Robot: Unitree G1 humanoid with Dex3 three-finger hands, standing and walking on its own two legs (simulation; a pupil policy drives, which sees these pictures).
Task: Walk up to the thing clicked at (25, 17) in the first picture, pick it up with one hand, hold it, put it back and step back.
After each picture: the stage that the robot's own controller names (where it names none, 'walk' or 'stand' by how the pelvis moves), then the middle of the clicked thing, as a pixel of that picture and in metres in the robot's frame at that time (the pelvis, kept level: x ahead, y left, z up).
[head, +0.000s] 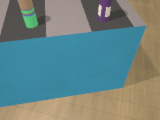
stand; (26, 5) +0.83 +0.30 +0.05
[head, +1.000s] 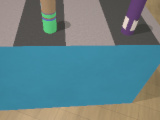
walk; (48, 8) +0.75 +0.16 +0.07
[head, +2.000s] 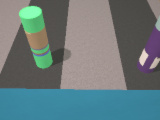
stand; (38, 41) +0.49 +0.19 +0.07
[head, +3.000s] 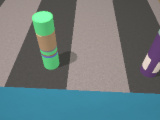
stand; (47, 43) +0.52 +0.15 +0.05
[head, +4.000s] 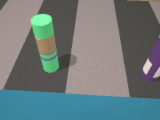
stand; (47, 46) +0.50 +0.15 +0.05
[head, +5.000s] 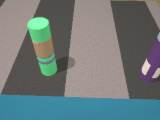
stand; (44, 50) +0.49 +0.16 +0.05
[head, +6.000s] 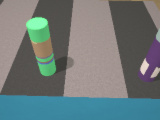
stand; (43, 50) +0.49 +0.16 +0.05
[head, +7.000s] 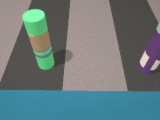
rise first; (41, 43) +0.50 +0.17 +0.05
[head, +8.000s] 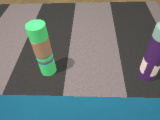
rise first; (43, 50) +0.49 +0.19 +0.05
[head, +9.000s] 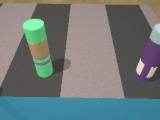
go down; (40, 51) +0.49 +0.18 +0.06
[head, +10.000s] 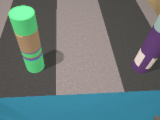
go down; (29, 44) +0.47 +0.17 +0.08
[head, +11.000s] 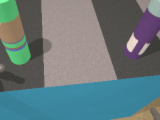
close in; (11, 32) +0.48 +0.19 +0.10
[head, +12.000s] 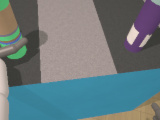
close; (3, 24) +0.49 +0.20 +0.12
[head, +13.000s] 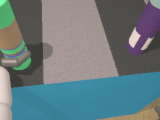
lift; (8, 37) +0.45 +0.19 +0.12
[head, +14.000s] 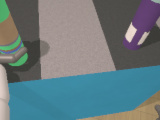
lift; (4, 33) +0.46 +0.19 +0.13
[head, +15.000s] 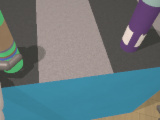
lift; out of the picture +0.44 +0.21 +0.12
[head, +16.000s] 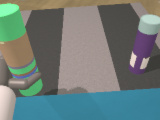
lift; (19, 56) +0.32 +0.17 +0.22
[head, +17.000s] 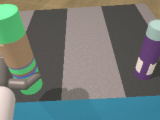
hold; (19, 56) +0.32 +0.17 +0.21
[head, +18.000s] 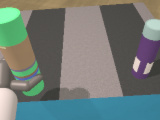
hold; (21, 58) +0.32 +0.17 +0.20
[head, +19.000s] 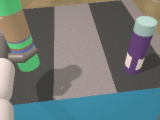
crouch; (17, 33) +0.41 +0.17 +0.22
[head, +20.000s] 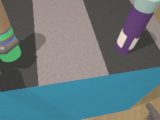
lower; out of the picture +0.49 +0.20 +0.13
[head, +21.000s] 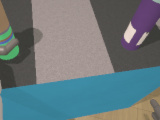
lower; out of the picture +0.49 +0.20 +0.13
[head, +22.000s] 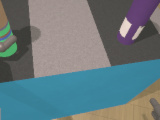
lower; out of the picture +0.50 +0.20 +0.13
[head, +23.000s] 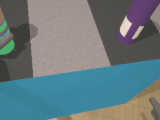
lower; out of the picture +0.50 +0.20 +0.13
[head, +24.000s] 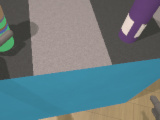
rest; out of the picture +0.51 +0.20 +0.14
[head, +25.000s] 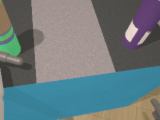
withdraw; out of the picture +0.48 +0.19 +0.13
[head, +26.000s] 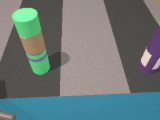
sink last; (34, 45) +0.46 +0.18 +0.09
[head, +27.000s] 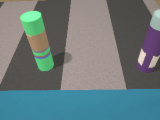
stand; (39, 44) +0.50 +0.19 +0.09
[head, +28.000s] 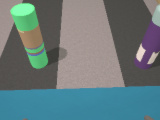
stand; (32, 40) +0.49 +0.19 +0.09
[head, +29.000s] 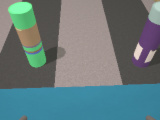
stand; (30, 38) +0.50 +0.20 +0.10
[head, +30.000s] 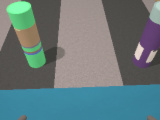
stand; (29, 39) +0.49 +0.20 +0.11
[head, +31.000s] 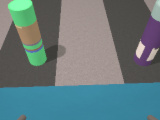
stand; (30, 36) +0.49 +0.20 +0.11
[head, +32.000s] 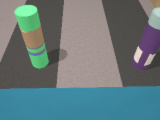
stand; (34, 40) +0.50 +0.19 +0.09
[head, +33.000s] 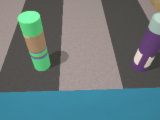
walk; (36, 44) +0.50 +0.18 +0.05
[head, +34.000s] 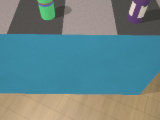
walk; out of the picture +0.74 +0.19 +0.08
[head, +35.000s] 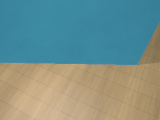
walk; out of the picture +1.06 +0.16 +0.08
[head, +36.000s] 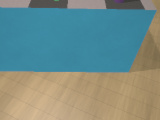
stand; out of the picture +1.10 +0.17 +0.06
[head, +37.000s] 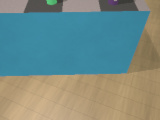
stand; out of the picture +1.10 +0.19 +0.05
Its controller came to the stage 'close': yes
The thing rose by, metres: 0.21
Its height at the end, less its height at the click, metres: +0.00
